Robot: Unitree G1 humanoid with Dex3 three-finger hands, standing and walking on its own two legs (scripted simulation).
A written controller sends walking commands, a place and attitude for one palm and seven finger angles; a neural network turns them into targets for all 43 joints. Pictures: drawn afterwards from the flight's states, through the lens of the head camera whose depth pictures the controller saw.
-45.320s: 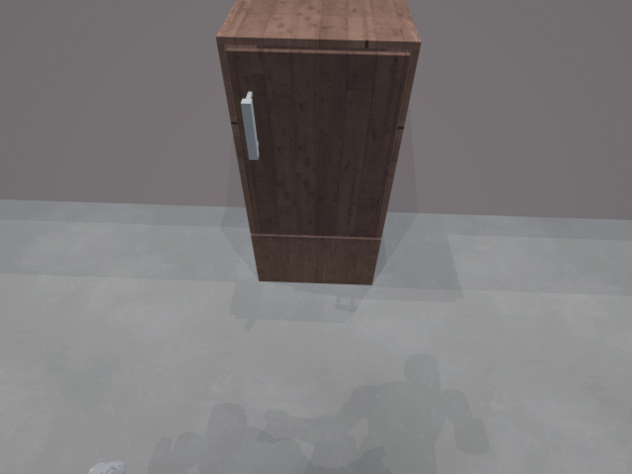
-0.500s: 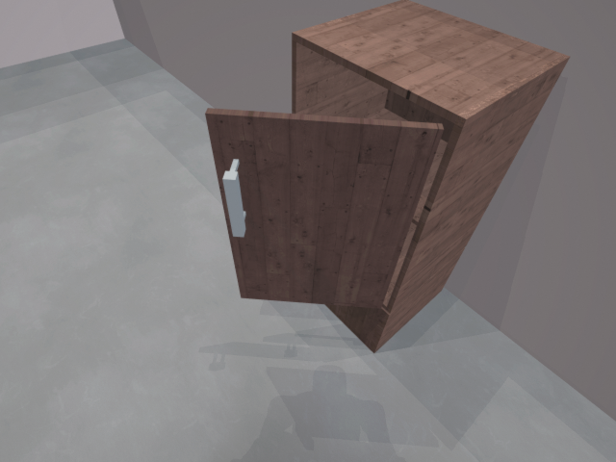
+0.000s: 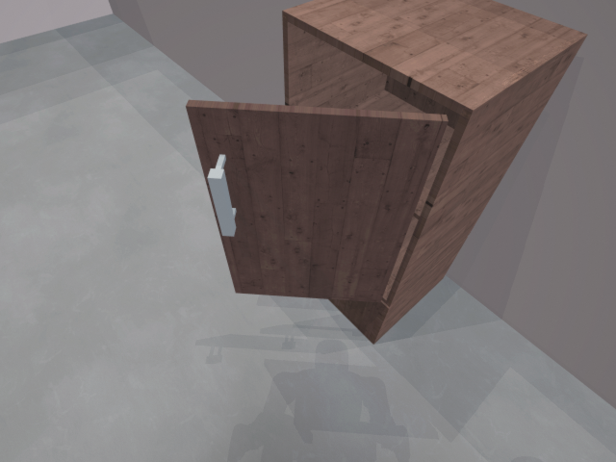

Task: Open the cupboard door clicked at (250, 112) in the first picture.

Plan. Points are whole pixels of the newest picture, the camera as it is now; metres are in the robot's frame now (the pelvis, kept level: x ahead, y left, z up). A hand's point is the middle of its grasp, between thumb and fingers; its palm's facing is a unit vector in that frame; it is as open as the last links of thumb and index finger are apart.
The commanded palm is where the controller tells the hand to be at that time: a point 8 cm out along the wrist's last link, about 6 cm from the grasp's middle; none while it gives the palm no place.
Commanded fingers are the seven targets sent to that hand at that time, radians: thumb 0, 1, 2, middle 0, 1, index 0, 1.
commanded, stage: come to a stop and stand still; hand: left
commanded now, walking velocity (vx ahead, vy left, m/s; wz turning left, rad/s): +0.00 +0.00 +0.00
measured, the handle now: (225, 196) +0.55 +0.20 -0.03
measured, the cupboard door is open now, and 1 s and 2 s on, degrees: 45 45 45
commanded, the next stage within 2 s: look again from close up in 0.52 s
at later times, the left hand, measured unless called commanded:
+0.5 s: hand out of the picture -0.02 +0.18 -0.16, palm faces -0.02 -0.97 -0.24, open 7.4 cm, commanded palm none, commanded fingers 0.00 0.90 0.90 -0.20 -0.30 -0.20 -0.30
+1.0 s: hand out of the picture -0.02 +0.15 -0.17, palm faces +0.01 -0.98 -0.19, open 7.3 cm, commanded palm none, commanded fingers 0.00 0.90 0.90 -0.20 -0.30 -0.20 -0.30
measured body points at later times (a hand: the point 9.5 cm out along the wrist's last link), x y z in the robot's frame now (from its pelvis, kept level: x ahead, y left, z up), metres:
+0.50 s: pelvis -0.05 +0.00 +0.01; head -0.04 -0.02 +0.46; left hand -0.01 +0.23 -0.14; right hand -0.03 -0.24 -0.15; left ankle -0.02 +0.10 -0.73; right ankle -0.04 -0.13 -0.73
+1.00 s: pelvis -0.02 -0.02 +0.01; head -0.01 -0.02 +0.46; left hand -0.02 +0.20 -0.15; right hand -0.01 -0.25 -0.15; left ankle -0.02 +0.10 -0.73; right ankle -0.04 -0.13 -0.73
